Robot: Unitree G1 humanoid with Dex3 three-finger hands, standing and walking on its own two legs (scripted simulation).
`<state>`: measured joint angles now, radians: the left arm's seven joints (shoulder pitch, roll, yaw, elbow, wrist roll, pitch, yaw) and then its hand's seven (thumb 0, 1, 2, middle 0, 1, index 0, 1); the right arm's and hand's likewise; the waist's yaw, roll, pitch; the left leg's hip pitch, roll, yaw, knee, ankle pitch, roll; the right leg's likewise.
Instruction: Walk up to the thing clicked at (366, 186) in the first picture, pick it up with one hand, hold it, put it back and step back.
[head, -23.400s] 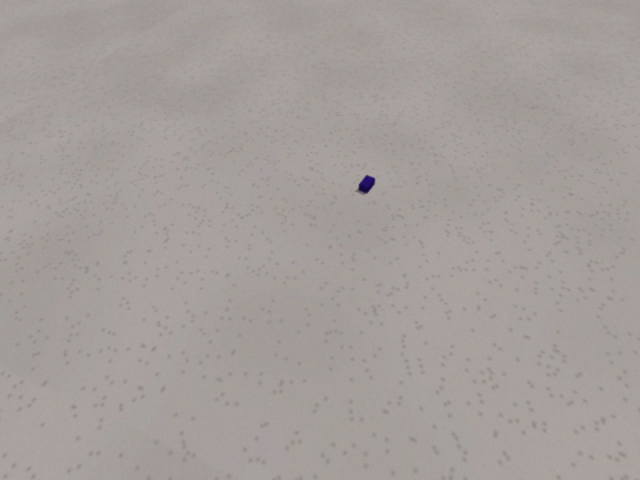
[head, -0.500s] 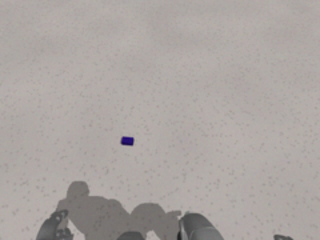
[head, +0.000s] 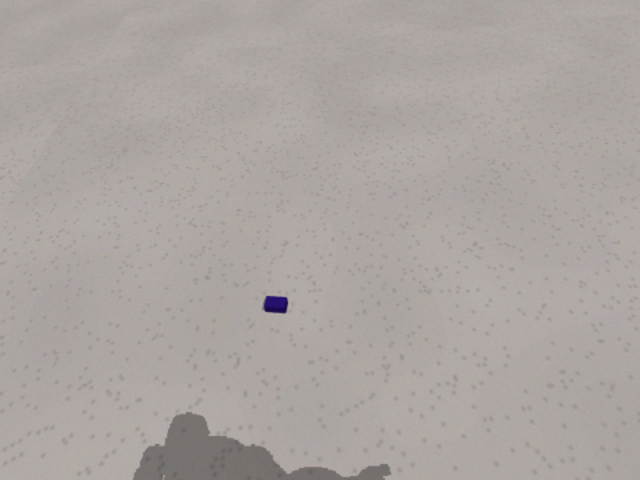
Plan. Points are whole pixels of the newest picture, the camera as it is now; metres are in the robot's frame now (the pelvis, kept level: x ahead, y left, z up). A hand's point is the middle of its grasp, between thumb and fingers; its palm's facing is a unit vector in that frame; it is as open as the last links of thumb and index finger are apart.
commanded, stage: walk up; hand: left
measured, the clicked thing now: (276, 304) +0.78 +0.25 -0.75
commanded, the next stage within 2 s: stand in 0.86 s
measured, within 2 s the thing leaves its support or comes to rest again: neither
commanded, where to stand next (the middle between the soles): +0.39 +0.01 m, yaw -1 degrees
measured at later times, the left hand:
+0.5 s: hand out of the picture +0.14 +0.25 -0.14, palm faces +0.00 -0.94 -0.34, open 7.4 cm
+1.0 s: hand out of the picture +0.12 +0.26 -0.14, palm faces +0.00 -0.94 -0.34, open 7.4 cm
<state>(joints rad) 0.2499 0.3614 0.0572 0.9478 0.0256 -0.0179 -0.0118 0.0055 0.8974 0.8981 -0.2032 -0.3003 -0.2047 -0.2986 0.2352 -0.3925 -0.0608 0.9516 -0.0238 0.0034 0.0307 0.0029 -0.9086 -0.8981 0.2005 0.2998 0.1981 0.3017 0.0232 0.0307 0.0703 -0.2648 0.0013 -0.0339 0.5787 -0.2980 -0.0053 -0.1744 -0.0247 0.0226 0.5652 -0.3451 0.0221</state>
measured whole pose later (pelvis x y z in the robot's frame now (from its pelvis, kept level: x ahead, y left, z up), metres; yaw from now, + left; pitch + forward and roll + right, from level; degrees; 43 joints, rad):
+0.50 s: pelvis +0.04 +0.00 +0.01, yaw -1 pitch -2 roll -1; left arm 0.12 0.34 0.03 1.01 0.00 -0.02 0.00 0.00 0.90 0.90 -0.20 -0.30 -0.20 -0.30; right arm 0.18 -0.35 -0.02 1.02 -0.01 -0.01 0.02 0.00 -0.91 -0.90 0.20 0.30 0.20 0.30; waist 0.01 0.01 0.05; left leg -0.20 0.00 -0.03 0.53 -0.29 0.00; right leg -0.17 -0.03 -0.02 0.50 -0.29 0.02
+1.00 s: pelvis +0.04 +0.00 +0.02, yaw +0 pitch -2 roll +0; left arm 0.08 0.35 0.01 1.12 0.00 -0.01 0.00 0.00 0.90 0.90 -0.20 -0.30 -0.20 -0.30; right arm 0.06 -0.34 -0.01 1.08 0.00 -0.02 0.01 0.00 -0.91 -0.90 0.20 0.30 0.20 0.30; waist 0.01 0.00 0.07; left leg -0.13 0.00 -0.03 0.38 -0.21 0.00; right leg -0.10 -0.03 -0.02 0.36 -0.21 0.03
